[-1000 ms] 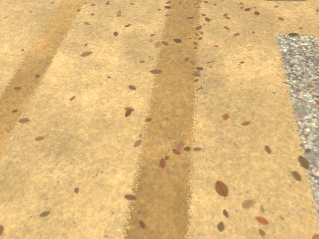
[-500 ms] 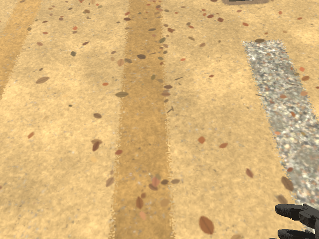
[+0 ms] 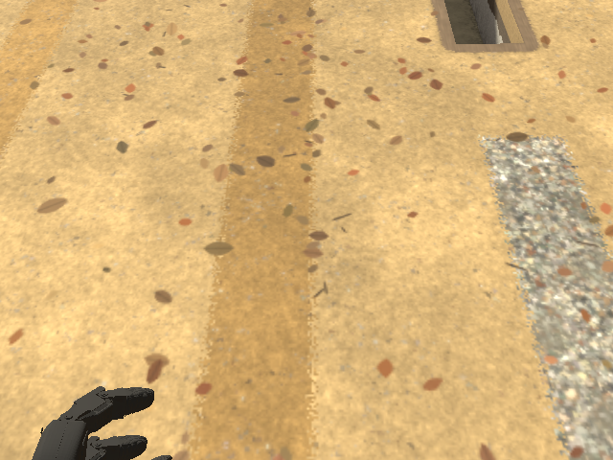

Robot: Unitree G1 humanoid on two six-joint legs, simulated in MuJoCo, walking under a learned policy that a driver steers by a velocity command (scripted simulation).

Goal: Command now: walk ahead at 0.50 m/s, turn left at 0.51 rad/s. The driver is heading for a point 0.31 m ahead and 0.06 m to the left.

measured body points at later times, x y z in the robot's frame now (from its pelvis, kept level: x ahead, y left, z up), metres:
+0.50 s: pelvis +0.21 +0.04 +0.00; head +0.25 +0.06 +0.45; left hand +0.21 +0.33 -0.13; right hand +0.47 -0.15 -0.08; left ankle +0.30 +0.15 -0.73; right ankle +0.12 -0.12 -0.67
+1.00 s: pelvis +0.28 +0.03 +0.01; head +0.29 +0.03 +0.46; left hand +0.31 +0.30 -0.12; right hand +0.44 -0.20 -0.12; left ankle +0.30 +0.15 -0.72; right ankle +0.30 -0.10 -0.72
